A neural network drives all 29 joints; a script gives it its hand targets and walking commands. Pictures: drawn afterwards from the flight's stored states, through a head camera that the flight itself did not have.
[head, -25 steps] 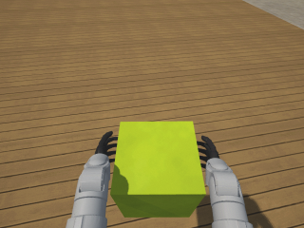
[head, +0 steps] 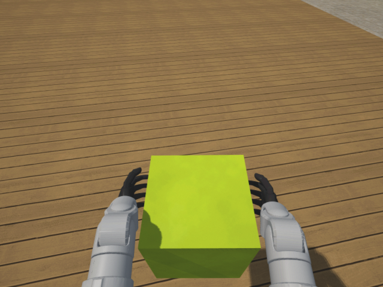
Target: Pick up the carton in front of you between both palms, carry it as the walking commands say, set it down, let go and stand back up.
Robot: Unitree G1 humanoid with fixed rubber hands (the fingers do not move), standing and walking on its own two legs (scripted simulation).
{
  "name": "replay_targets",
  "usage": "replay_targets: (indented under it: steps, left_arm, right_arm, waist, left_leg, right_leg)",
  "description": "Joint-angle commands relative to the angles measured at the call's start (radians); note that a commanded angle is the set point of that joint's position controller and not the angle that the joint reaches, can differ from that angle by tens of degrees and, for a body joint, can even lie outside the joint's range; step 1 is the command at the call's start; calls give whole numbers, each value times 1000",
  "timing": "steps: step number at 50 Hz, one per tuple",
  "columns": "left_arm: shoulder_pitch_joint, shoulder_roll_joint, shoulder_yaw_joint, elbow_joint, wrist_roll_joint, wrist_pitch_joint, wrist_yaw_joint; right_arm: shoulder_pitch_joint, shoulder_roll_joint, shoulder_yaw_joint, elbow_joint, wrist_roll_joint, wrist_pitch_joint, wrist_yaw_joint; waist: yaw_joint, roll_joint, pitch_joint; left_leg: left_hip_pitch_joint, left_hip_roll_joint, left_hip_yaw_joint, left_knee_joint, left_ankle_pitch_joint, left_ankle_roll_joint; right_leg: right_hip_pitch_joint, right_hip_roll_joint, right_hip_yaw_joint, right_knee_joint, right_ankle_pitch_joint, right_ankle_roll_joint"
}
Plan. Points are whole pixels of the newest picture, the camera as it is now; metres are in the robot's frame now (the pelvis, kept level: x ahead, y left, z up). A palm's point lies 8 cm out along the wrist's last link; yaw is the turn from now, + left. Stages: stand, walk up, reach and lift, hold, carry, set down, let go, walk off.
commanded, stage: carry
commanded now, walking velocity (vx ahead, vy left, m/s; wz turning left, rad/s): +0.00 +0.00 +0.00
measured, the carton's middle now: (197, 219) +0.29 +0.00 -0.04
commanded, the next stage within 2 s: hold in 0.08 s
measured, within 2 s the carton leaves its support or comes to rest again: neither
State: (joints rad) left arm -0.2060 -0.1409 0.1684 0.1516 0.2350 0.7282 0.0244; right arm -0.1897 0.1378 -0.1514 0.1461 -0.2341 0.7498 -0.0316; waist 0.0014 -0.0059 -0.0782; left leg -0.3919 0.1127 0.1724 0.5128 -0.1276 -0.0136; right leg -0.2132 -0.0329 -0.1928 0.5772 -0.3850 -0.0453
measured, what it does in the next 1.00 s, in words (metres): lowers itself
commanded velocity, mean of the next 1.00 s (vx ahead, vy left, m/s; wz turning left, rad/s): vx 0.00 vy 0.00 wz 0.00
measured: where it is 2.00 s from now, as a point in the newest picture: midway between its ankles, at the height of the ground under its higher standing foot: outside the picture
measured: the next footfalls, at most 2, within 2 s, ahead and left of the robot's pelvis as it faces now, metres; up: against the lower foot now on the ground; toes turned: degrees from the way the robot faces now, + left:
none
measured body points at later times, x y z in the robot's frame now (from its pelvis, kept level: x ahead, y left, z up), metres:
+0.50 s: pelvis -0.01 +0.05 +0.01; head -0.03 +0.07 +0.46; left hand +0.33 +0.12 +0.04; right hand +0.25 -0.17 +0.04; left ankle +0.08 +0.17 -0.73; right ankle -0.04 -0.08 -0.73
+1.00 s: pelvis -0.04 +0.08 -0.06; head +0.16 +0.03 +0.34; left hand +0.36 +0.14 -0.14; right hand +0.32 -0.16 -0.15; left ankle +0.08 +0.17 -0.73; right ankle -0.04 -0.08 -0.73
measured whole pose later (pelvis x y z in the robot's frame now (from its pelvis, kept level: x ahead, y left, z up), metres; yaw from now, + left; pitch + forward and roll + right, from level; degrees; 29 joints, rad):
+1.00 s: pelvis -0.04 +0.08 -0.06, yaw -14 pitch +25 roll +0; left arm -0.56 -0.26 0.46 0.43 0.31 0.19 0.10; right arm -0.69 0.01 -0.36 0.69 -0.29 0.18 0.06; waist 0.04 -0.02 0.03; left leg -1.10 -0.05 -0.07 0.87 -0.21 -0.02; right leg -1.03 0.06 0.15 0.96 -0.37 0.05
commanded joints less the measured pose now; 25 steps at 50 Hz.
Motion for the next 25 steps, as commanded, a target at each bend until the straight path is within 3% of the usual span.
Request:
replay_targets:
  steps: [1,4,5,6,7,10,11,17,21,25]
  left_arm:
    - [-389,-911,-553,-31,-244,-21,-233]
    - [-393,-913,-554,-32,-245,-22,-234]
    - [-296,-920,-532,-64,-228,-28,-236]
    - [-341,-868,-533,-117,-233,-45,-240]
    - [-355,-872,-555,-111,-238,-50,-243]
    - [-390,-871,-570,-82,-245,-69,-253]
    - [-401,-875,-566,-71,-242,-75,-256]
    - [-382,-931,-503,42,-197,-68,-251]
    - [-436,-977,-459,116,-170,-60,-246]
    - [-594,-1043,-380,239,-143,-75,-243]
  right_arm:
    - [-474,886,558,-92,261,-51,235]
    - [-477,888,559,-92,262,-52,235]
    - [-395,898,516,-30,239,-68,237]
    - [-377,878,491,-48,214,-102,225]
    - [-378,865,493,-51,196,-113,216]
    - [-405,863,474,-22,187,-133,202]
    - [-428,878,480,-12,188,-135,205]
    - [-547,924,542,3,246,-115,257]
    - [-629,896,498,67,234,-113,294]
    - [-762,838,355,230,156,-154,338]
  waist:
    - [3,-6,-230]
    - [3,-6,-228]
    - [12,-139,-81]
    - [-18,-123,-129]
    - [-18,-63,-165]
    - [-34,-49,-166]
    - [-27,-61,-153]
    - [43,-46,-130]
    - [47,-11,-79]
    - [12,31,-28]
  left_leg:
    - [180,55,-63,-19,148,14]
    - [180,55,-62,-19,145,13]
    - [496,-226,-213,-21,247,47]
    - [490,-212,-251,-43,314,43]
    - [415,-213,-244,-75,335,31]
    - [371,-229,-233,-108,253,15]
    - [380,-231,-232,-117,210,16]
    - [393,-247,-213,-144,110,16]
    - [441,-234,-210,-162,44,9]
    - [474,-211,-223,-160,-111,-9]
  right_leg:
    - [-21,-132,109,-130,300,11]
    - [-22,-133,109,-132,300,11]
    - [-122,26,350,-249,593,22]
    - [-20,22,376,-243,673,16]
    - [112,45,360,-222,751,26]
    - [197,64,328,-245,647,46]
    - [175,68,323,-259,559,51]
    - [120,94,292,-275,397,79]
    - [30,112,271,-287,232,61]
    - [-104,121,244,-268,19,18]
